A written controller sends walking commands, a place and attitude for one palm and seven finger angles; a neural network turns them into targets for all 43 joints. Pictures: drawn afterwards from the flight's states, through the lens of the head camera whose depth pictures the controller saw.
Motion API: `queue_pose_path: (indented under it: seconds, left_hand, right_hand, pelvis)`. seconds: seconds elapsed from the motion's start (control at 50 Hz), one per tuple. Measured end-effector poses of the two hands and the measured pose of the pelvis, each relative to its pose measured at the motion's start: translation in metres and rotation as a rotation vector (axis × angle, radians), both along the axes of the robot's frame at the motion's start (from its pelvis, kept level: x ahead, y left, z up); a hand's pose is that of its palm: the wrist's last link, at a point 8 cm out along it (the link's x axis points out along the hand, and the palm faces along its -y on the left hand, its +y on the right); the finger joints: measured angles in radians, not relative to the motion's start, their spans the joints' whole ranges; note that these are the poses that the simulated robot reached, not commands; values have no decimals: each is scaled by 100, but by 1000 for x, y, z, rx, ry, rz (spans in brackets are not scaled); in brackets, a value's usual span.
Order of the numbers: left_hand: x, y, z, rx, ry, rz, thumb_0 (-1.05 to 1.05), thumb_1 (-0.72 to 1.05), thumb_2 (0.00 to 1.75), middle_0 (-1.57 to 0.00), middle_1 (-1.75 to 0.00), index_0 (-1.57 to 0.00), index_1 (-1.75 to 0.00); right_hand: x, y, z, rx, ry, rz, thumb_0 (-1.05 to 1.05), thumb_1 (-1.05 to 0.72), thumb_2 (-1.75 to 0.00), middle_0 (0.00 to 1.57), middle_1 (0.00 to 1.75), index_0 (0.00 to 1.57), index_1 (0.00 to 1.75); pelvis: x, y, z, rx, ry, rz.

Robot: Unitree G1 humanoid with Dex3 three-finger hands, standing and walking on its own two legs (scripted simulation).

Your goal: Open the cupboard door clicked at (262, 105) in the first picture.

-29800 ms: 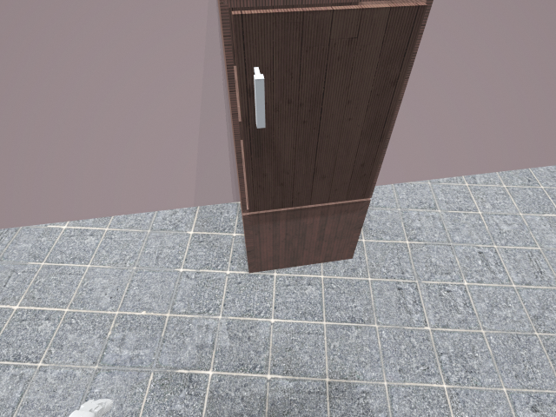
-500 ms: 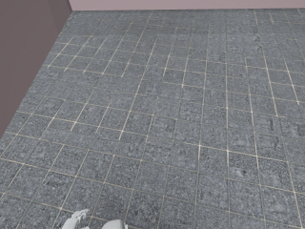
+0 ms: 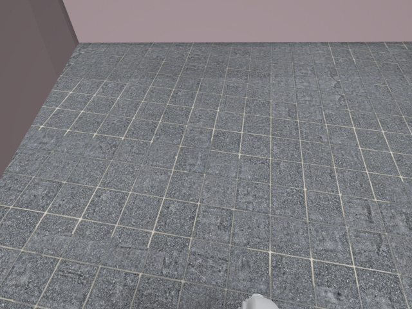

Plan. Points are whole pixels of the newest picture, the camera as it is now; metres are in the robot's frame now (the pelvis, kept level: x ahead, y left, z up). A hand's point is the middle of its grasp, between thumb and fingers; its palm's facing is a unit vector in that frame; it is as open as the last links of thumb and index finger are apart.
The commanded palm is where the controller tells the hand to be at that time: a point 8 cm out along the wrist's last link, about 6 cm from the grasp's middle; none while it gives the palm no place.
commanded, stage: walk to a spot facing it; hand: left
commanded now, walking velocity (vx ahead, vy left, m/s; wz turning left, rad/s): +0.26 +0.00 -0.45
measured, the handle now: out of the picture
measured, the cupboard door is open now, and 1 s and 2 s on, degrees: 45 45 45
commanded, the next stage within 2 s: turn to face it in 0.02 s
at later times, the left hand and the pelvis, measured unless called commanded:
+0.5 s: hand (161, 255) +0.27 +0.14 -0.18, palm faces +0.13 -0.97 -0.19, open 7.1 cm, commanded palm none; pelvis +0.20 -0.05 -0.01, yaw +7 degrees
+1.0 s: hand (163, 241) +0.29 +0.13 -0.16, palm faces +0.38 -0.87 -0.31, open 7.4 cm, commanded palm none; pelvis +0.27 -0.10 -0.02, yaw +24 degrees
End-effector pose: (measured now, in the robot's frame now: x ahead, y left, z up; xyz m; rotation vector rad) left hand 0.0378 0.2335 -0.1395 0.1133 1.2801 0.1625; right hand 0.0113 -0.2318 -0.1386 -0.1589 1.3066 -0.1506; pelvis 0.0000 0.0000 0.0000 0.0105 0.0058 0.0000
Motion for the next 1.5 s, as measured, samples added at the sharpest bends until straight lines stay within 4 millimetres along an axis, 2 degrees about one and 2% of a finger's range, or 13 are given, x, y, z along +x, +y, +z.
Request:
queue_pose_path:
  seconds: [0.12,0.2,0.32,0.42,0.54,0.6,0.78,0.94,1.08,1.16,1.24,1.36,1.5]
  left_hand:
    - [114,-19,4,44,-64,-117,1,93,90,-20,-30,-20,-30]
    - [173,-38,-3,77,-131,-146,1,92,90,-20,-30,-20,-30]
    - [199,-67,3,44,-108,-95,0,92,90,-20,-30,-20,-30]
    - [215,-61,1,41,-116,-6,-2,96,90,-21,-30,-20,-30]
    - [213,-42,-25,14,-64,87,-1,94,90,-21,-30,-20,-30]
    - [211,-31,-35,20,-13,115,0,93,90,-21,-30,-20,-30]
    - [233,-20,-3,78,-65,210,1,91,90,-20,-30,-20,-30]
    - [243,-45,11,162,-126,270,1,91,90,-20,-30,-20,-30]
    - [209,-88,20,153,-59,383,1,91,90,-20,-30,-20,-30]
    - [185,-110,16,115,-17,458,1,91,90,-21,-30,-20,-30]
    - [153,-125,5,80,25,547,1,90,90,-21,-30,-20,-30]
    - [106,-127,-23,48,93,667,1,90,90,-21,-30,-20,-30]
    - [112,-113,-4,100,25,746,1,91,90,-20,-30,-20,-30]
  right_hand:
    - [-12,-17,-16,42,168,-111,1,-92,-90,20,30,20,30]
    - [3,-34,-31,59,254,-150,1,-92,-90,20,29,20,30]
    - [90,-52,-16,33,187,-115,1,-91,-90,20,29,20,30]
    - [176,-51,-8,33,94,-15,1,-91,-90,20,29,20,30]
    - [273,-49,-10,-28,-20,114,1,-93,-90,20,29,20,30]
    - [309,-47,-10,-57,-82,153,1,-93,-90,20,29,20,30]
    - [364,-52,2,-60,-87,275,1,-91,-90,20,29,20,30]
    - [405,-80,-18,-6,-66,337,1,-91,-90,21,30,20,30]
    - [454,-86,-11,6,-53,439,1,-91,-90,20,29,20,30]
    - [483,-70,-3,16,-71,523,1,-91,-90,20,29,20,30]
    - [512,-39,2,19,-109,624,1,-91,-90,20,29,20,30]
    - [541,8,3,16,-226,756,1,-91,-90,20,29,20,30]
    - [535,10,8,2,-177,825,1,-91,-90,20,29,20,30]
  pelvis:
    - [62,-24,-10,16,5,-49]
    - [101,-45,-24,16,-1,-50]
    - [146,-58,-7,3,7,9]
    - [177,-61,-3,-3,12,74]
    - [212,-45,-20,-29,-4,138]
    - [222,-40,-27,-24,6,164]
    - [244,-53,-10,-29,38,258]
    - [267,-94,-19,-7,41,363]
    - [283,-113,-6,29,21,474]
    - [290,-117,-2,47,21,535]
    - [291,-116,-5,40,15,595]
    - [287,-107,-24,16,5,681]
    - [291,-113,-13,-10,-1,759]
